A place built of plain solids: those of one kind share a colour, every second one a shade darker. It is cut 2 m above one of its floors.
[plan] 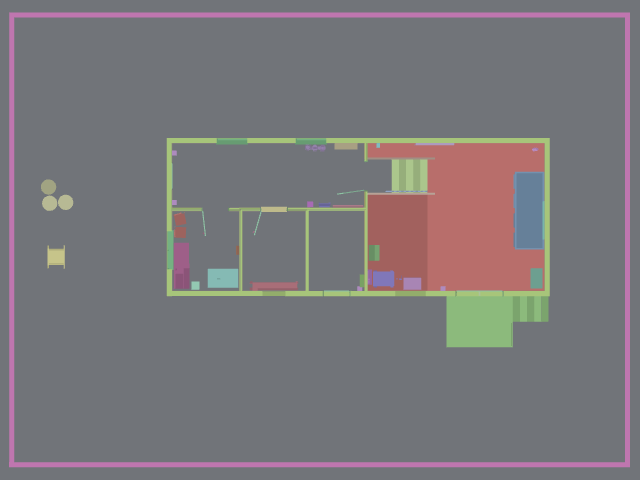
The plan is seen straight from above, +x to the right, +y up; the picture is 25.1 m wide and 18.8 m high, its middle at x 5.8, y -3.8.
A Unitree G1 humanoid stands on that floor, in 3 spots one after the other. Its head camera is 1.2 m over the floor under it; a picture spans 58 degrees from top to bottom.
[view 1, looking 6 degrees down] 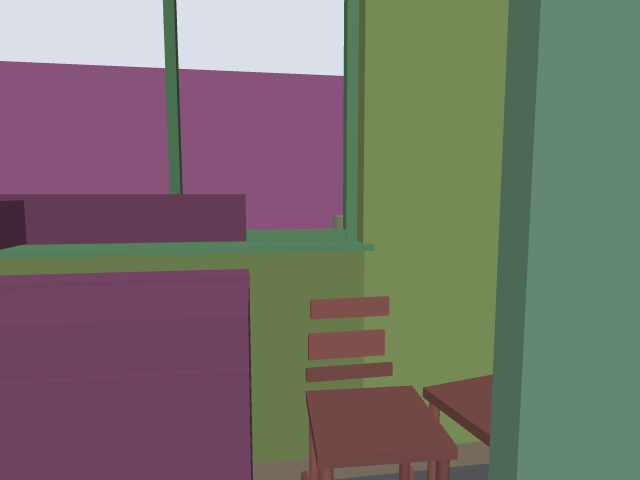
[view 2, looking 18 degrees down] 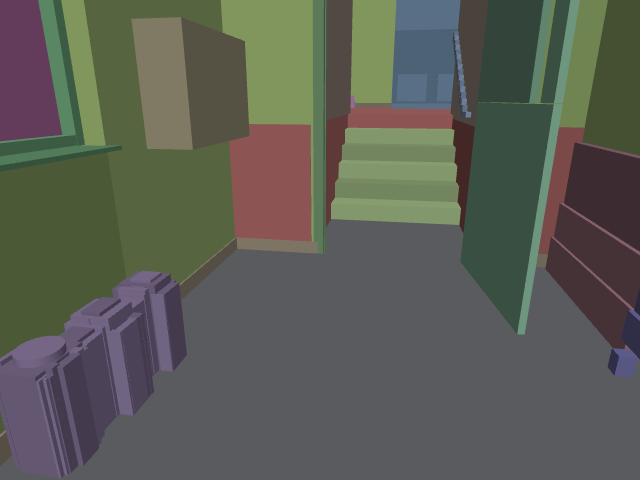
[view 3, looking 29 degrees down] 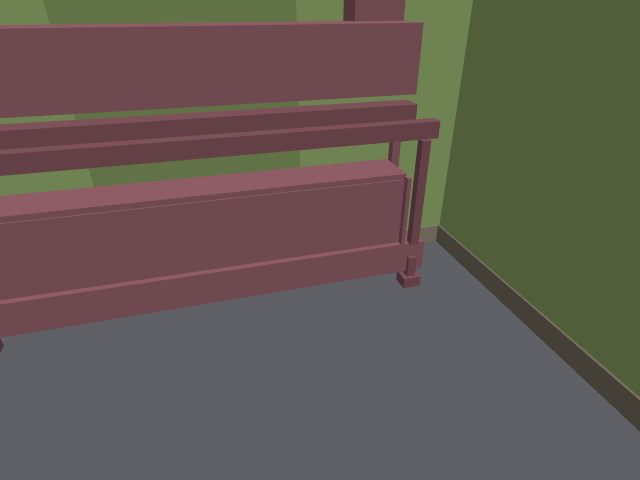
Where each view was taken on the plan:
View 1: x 1.70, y -3.90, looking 171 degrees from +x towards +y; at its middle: window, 1.84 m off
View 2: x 4.25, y -1.30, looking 10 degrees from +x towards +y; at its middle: door_frame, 3.51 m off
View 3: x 4.00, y -3.90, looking -106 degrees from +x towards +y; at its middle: battery_stand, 1.88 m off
